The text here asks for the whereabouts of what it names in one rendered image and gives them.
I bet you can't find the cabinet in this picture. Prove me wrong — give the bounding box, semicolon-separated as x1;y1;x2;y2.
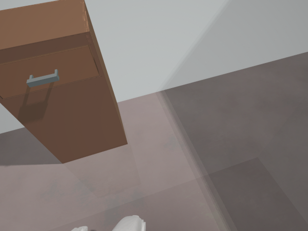
0;0;128;164

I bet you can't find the handle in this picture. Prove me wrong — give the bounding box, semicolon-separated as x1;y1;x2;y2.
26;69;59;87

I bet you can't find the left robot thigh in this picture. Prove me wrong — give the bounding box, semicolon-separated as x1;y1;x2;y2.
112;216;146;231

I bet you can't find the drawer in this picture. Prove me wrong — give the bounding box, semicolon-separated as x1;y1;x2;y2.
0;45;99;99

